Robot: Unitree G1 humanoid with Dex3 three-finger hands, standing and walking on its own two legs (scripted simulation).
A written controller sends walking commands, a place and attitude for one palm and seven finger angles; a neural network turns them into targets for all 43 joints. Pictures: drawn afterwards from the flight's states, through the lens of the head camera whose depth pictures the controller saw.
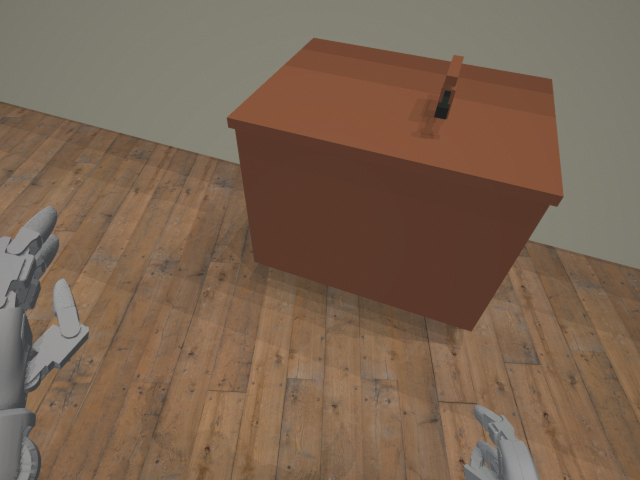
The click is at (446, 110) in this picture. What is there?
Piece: tap's lever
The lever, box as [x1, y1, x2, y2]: [434, 102, 449, 118]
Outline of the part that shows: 438,102 434,116 445,118 449,104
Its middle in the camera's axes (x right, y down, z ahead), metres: +0.30 -0.31 +0.95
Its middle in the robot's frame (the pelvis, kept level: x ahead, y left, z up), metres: +0.94 -0.24 +0.01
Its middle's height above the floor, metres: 0.79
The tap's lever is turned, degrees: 0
